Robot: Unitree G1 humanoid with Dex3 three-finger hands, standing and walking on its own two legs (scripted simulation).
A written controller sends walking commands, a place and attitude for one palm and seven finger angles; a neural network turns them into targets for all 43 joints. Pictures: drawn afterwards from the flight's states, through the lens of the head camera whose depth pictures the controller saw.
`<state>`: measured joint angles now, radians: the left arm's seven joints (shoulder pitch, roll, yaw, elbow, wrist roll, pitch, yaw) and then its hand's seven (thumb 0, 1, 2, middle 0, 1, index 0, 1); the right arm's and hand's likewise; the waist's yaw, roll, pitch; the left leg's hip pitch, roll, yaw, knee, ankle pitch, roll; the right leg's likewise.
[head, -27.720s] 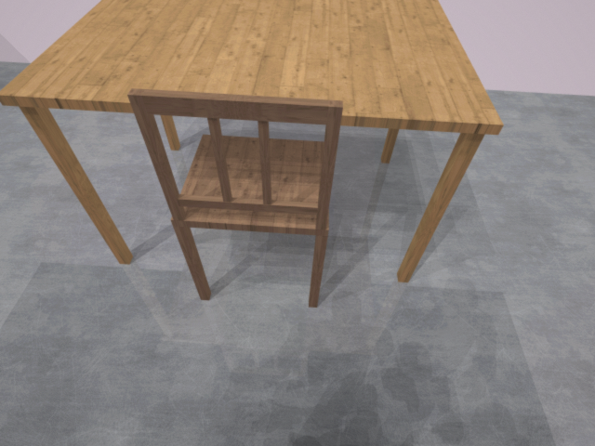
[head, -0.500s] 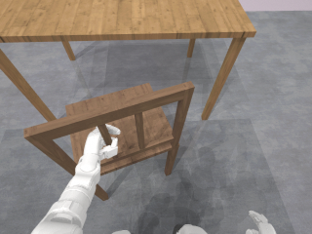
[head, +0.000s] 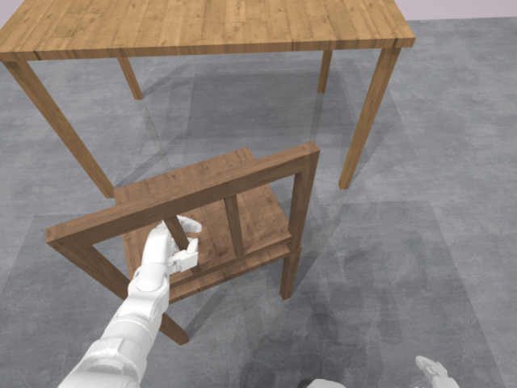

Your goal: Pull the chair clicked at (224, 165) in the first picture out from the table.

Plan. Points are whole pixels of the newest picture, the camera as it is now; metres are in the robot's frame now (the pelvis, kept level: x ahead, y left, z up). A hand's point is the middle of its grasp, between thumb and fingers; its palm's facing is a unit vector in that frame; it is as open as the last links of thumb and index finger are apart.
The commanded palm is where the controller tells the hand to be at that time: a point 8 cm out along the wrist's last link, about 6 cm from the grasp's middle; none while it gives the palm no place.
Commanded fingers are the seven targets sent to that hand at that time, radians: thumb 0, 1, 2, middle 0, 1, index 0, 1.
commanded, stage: step backward, pulling the chair out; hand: left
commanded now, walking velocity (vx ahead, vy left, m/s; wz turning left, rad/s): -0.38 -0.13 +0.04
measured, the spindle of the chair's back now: (184, 246) +0.37 +0.14 -0.09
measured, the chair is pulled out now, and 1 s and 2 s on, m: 0.46 0.60 0.60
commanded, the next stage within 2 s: stop walking, hand still on the chair in 0.26 s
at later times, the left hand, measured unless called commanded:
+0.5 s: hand (189, 314) +0.24 +0.11 -0.05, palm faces +0.01 -0.98 -0.21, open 5.2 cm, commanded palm +0.22 +0.17 -0.03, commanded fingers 0.00 0.90 0.90 -0.50 -1.45 -0.50 -1.45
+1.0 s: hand (184, 337) +0.20 +0.12 -0.05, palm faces -0.02 -0.98 -0.21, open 5.3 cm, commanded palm +0.19 +0.17 -0.03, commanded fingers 0.00 0.90 0.90 -0.50 -1.45 -0.50 -1.45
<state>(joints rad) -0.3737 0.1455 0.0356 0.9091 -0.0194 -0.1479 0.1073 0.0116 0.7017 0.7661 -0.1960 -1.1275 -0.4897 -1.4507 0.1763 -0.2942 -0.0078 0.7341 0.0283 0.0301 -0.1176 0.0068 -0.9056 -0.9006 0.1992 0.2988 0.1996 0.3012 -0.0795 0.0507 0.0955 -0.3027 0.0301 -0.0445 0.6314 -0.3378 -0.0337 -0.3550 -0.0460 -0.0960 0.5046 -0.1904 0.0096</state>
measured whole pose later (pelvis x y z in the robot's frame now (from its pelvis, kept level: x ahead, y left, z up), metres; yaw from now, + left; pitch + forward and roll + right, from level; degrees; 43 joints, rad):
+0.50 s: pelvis -0.10 -0.01 +0.00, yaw +1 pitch +1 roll -1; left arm -0.35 0.15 0.04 0.86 -0.03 -0.11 0.10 0.02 0.69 0.78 -0.19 -1.13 -0.49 -1.45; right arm 0.20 -0.27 0.00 0.71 0.04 0.03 -0.11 0.01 -0.90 -0.90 0.20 0.30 0.20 0.30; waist -0.08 0.05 0.12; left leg -0.28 0.03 -0.03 0.61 -0.33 -0.01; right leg -0.30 -0.05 -0.07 0.53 -0.24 0.03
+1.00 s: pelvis -0.08 -0.01 +0.01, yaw -1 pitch -1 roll +0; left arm -0.16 0.14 -0.03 0.79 -0.01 -0.14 0.09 0.03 0.67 0.82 -0.18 -1.16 -0.50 -1.45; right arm 0.24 -0.20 0.02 0.73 0.03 0.01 -0.10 0.01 -0.90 -0.90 0.20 0.30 0.20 0.30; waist -0.03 0.04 0.04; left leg -0.14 0.04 0.02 0.47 -0.31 -0.02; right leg -0.21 -0.05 -0.04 0.45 -0.23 0.03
